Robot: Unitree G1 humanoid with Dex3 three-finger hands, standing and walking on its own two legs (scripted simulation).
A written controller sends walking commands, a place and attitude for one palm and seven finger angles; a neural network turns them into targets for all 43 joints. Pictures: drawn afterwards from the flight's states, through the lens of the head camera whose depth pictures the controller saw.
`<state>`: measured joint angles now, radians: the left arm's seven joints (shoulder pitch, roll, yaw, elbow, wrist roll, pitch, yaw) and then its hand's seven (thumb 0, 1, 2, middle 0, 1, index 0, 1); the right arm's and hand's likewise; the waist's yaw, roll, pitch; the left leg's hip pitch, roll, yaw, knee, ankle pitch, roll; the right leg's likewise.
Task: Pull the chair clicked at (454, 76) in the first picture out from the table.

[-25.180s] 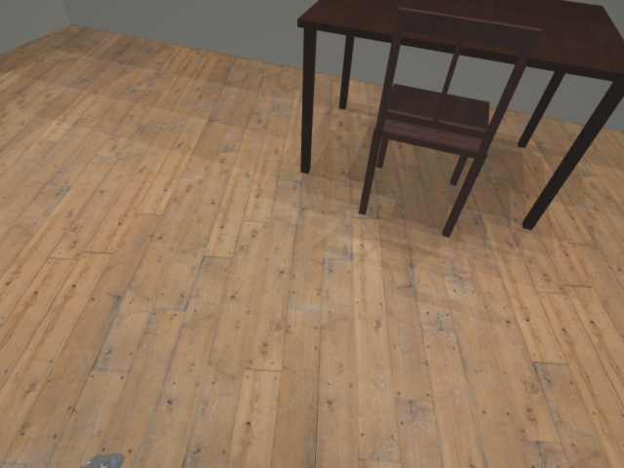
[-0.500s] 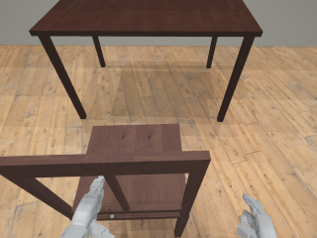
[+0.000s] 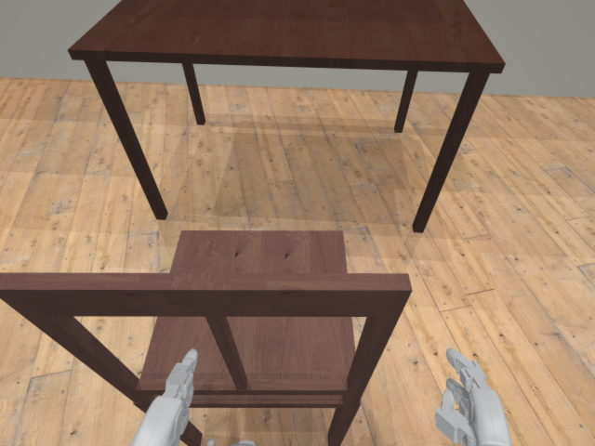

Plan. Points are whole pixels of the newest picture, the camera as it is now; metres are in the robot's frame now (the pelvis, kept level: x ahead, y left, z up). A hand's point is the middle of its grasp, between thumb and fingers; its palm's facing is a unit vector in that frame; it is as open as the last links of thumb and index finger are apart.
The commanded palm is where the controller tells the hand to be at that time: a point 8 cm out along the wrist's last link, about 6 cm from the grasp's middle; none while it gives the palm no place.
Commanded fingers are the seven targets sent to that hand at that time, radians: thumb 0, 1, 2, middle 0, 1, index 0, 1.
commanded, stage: draw the hand back to the body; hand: left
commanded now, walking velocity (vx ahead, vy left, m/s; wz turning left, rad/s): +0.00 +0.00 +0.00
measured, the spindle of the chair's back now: (230, 354) +0.26 +0.11 -0.04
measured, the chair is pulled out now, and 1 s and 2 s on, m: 0.63 0.63 0.63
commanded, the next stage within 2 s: step back with the hand held close in 1.64 s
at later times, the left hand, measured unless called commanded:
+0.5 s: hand (164, 415) +0.16 +0.15 +0.07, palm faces -0.02 -0.99 -0.11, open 17.5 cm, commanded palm +0.12 +0.21 +0.10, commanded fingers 0.00 -0.44 0.25 -0.01 -0.02 -0.01 -0.02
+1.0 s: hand (107, 408) +0.16 +0.20 +0.09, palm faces +0.06 -0.88 -0.47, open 11.5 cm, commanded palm +0.15 +0.26 +0.19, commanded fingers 0.00 0.47 0.69 -0.14 -0.21 -0.14 -0.21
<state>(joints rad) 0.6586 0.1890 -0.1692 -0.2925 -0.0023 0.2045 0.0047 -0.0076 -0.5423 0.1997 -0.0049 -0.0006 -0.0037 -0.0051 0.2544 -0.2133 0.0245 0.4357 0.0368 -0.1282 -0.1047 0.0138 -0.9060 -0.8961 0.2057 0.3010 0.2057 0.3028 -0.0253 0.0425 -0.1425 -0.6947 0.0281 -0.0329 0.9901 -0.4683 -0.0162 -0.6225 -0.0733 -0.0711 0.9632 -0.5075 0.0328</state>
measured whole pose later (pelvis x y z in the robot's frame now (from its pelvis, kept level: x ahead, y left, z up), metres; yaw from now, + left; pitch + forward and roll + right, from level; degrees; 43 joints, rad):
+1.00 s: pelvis +0.01 -0.02 +0.04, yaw -1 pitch -1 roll -1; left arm 0.70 0.45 0.07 -0.43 -0.06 0.18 0.08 0.00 0.12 0.52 -0.10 -0.14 -0.39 -0.24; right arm 0.20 -0.21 0.06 0.62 0.03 -0.22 -0.16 0.01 -0.91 -0.90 0.20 0.30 0.20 0.30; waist 0.05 0.08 0.02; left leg -0.31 0.06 -0.02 0.69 -0.37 -0.05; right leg -0.25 -0.03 -0.08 0.66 -0.40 0.01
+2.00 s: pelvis -0.02 -0.02 +0.06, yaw -1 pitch -2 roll +0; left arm 0.46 0.37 0.38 -0.29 -0.05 -0.07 0.10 0.01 0.90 0.90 -0.20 -0.30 -0.23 -0.32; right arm 0.12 -0.25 -0.02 0.59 0.05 -0.05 -0.07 0.01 -0.91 -0.90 0.21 0.30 0.21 0.30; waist -0.03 0.13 0.03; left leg -0.26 0.06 0.01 0.51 -0.22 -0.04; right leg -0.22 -0.04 -0.08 0.51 -0.27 0.01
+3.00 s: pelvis -0.15 +0.02 +0.05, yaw +0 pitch +1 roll -1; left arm 0.54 0.47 0.49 -0.58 -0.05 -0.25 0.15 0.02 0.88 0.90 -0.22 -0.30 -0.22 -0.31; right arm 0.19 -0.18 -0.02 0.66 0.00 -0.13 -0.11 0.01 -0.91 -0.90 0.20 0.30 0.20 0.30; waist 0.01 -0.05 0.06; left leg -0.42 0.01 -0.02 0.61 -0.20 0.01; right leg -0.42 -0.03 -0.01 0.76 -0.41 0.02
